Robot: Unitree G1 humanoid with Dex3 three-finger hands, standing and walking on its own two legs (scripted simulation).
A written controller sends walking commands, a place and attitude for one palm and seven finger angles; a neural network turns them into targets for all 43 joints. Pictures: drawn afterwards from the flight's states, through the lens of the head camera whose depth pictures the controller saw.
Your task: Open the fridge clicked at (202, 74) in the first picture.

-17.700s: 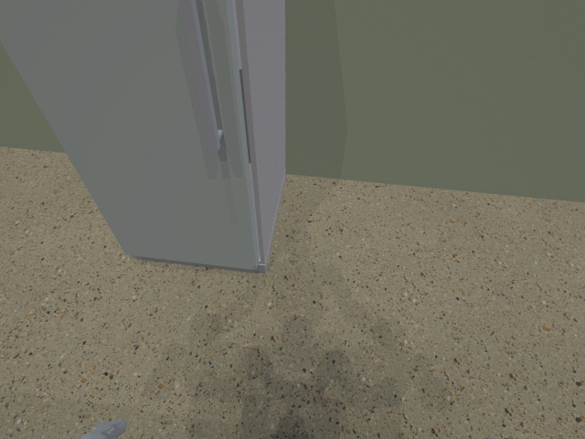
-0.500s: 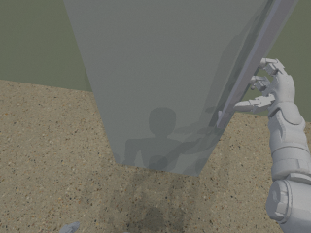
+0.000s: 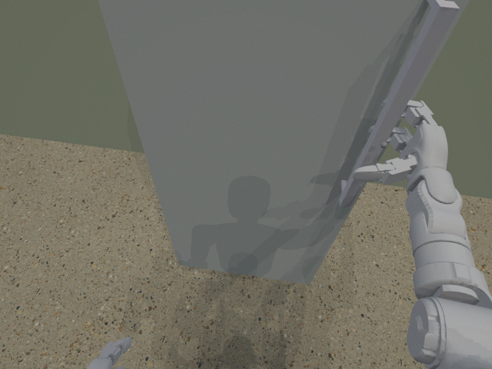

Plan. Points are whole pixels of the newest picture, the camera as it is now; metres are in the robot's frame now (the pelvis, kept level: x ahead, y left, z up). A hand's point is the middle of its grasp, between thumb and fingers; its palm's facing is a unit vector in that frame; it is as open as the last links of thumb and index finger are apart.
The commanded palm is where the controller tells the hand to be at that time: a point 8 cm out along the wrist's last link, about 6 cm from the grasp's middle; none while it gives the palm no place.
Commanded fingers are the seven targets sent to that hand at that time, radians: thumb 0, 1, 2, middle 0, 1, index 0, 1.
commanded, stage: slide the fingers in behind the handle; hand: right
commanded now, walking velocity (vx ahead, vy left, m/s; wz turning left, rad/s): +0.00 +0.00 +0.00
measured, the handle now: (377, 126) +0.50 -0.17 +0.15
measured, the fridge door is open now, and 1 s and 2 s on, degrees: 0 0 0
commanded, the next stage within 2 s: grip the handle and tug to test in 0.86 s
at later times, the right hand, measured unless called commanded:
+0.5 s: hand (374, 141) +0.45 -0.15 +0.16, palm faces +0.06 +1.00 +0.00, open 14.0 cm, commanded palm +0.42 -0.20 +0.15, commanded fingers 0.00 0.50 -0.30 0.30 1.20 0.30 1.20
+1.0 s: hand (374, 141) +0.45 -0.16 +0.15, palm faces +0.05 +1.00 +0.00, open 14.0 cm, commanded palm +0.42 -0.20 +0.15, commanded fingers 0.00 0.36 -0.36 0.31 1.22 0.31 1.22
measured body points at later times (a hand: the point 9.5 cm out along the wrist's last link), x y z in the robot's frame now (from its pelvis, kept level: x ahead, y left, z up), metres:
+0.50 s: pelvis -0.01 +0.00 +0.00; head +0.02 +0.01 +0.45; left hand +0.08 +0.25 -0.12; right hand +0.44 -0.21 +0.16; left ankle +0.05 +0.11 -0.73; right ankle -0.05 -0.12 -0.73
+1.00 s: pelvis -0.01 +0.00 +0.00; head +0.03 +0.01 +0.45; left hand +0.08 +0.25 -0.12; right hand +0.44 -0.21 +0.16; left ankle +0.05 +0.11 -0.73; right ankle -0.05 -0.12 -0.73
